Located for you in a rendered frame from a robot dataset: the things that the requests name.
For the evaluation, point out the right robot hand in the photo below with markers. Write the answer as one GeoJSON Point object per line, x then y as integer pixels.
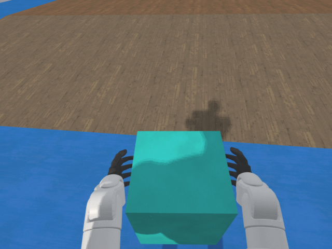
{"type": "Point", "coordinates": [241, 165]}

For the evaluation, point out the carton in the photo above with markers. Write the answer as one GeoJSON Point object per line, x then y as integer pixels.
{"type": "Point", "coordinates": [180, 190]}

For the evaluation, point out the left robot forearm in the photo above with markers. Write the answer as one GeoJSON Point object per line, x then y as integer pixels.
{"type": "Point", "coordinates": [103, 217]}

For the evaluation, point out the right robot forearm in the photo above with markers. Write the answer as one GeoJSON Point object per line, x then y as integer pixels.
{"type": "Point", "coordinates": [262, 216]}

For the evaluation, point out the left robot hand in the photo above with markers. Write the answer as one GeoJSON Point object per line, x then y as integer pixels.
{"type": "Point", "coordinates": [116, 167]}

